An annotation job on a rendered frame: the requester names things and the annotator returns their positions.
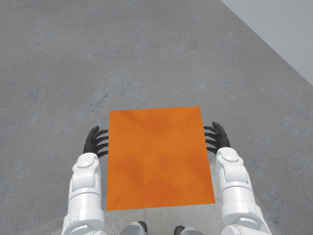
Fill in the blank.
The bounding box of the robot left forearm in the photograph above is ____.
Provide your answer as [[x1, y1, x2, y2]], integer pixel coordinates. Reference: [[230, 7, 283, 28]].
[[62, 153, 105, 235]]

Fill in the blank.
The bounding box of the left robot hand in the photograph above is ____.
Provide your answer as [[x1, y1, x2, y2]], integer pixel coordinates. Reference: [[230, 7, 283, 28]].
[[83, 125, 109, 159]]

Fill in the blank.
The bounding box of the right robot hand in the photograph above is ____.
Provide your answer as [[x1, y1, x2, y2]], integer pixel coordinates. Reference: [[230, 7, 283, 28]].
[[203, 121, 231, 155]]

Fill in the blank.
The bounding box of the robot right forearm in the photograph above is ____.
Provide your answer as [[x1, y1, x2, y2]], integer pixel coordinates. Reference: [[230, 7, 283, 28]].
[[215, 147, 272, 235]]

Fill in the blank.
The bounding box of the right robot upper arm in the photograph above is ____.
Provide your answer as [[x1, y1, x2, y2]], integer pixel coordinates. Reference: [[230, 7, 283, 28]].
[[221, 224, 269, 235]]

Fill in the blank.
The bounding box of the right robot foot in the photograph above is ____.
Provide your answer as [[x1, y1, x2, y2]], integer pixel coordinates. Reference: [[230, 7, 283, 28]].
[[174, 225, 185, 235]]

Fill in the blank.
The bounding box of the carton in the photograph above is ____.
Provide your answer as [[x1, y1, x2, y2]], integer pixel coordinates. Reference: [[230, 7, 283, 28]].
[[106, 106, 215, 211]]

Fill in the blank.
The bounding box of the right robot shin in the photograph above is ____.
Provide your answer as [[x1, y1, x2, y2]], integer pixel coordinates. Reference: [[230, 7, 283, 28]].
[[181, 227, 195, 234]]

